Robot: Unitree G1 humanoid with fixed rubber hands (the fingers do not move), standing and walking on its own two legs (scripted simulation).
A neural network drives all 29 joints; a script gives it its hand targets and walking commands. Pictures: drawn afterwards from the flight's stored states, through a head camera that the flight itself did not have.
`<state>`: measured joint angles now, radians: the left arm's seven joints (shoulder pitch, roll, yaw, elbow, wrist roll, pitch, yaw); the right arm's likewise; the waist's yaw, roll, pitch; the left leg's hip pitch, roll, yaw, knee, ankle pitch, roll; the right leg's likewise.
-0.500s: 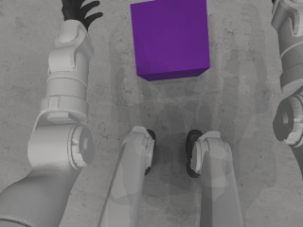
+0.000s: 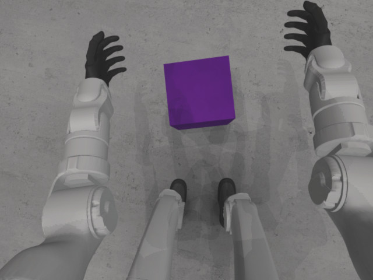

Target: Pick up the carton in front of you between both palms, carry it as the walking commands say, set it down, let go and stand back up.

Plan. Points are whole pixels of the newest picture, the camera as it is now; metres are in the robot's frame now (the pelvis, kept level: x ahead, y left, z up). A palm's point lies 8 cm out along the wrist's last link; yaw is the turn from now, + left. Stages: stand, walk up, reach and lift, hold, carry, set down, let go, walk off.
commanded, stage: let go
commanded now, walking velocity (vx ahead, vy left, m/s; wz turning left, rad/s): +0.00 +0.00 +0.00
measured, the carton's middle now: (199, 98) +0.52 +0.04 -0.53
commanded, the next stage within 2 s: stand in 1.26 s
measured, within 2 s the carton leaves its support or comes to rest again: neither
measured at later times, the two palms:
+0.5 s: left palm (35, 162) +0.32 +0.25 +0.01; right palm (360, 148) +0.36 -0.20 -0.01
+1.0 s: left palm (20, 225) +0.25 +0.23 +0.06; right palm out of the picture +0.24 -0.23 +0.06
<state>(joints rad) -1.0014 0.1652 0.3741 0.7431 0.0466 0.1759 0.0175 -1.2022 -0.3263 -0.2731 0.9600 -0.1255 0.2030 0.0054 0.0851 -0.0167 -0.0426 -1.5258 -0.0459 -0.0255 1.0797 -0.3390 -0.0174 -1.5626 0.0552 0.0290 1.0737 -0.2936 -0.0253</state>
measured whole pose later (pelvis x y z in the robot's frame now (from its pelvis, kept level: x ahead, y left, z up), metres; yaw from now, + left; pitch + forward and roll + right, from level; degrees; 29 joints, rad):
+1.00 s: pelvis +0.08 +0.00 +0.12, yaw +0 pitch -4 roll +0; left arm 0.21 0.21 0.04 0.43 0.02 0.12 -0.08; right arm 0.24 -0.22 -0.04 0.42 0.01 0.12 0.07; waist 0.00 0.00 0.09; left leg -0.10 -0.03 -0.06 0.45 -0.29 0.01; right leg -0.12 0.05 0.03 0.44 -0.25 -0.03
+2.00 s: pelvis +0.13 +0.03 +0.11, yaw -1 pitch +3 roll +0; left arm 0.34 0.26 -0.02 0.85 0.02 -0.02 0.05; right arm 0.36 -0.24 0.02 0.80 -0.01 -0.02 -0.04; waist 0.00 -0.02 -0.07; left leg -0.19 -0.06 -0.03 0.55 -0.40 0.06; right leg -0.23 0.02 0.06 0.56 -0.38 0.00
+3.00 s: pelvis +0.09 +0.05 +0.12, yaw -2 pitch -1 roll +0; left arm 0.35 0.16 -0.05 1.17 0.01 0.01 0.05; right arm 0.39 -0.14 0.04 1.10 -0.01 -0.01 -0.05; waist 0.00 -0.02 0.00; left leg -0.13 -0.08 -0.02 0.46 -0.30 0.08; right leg -0.17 0.00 0.07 0.47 -0.28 0.03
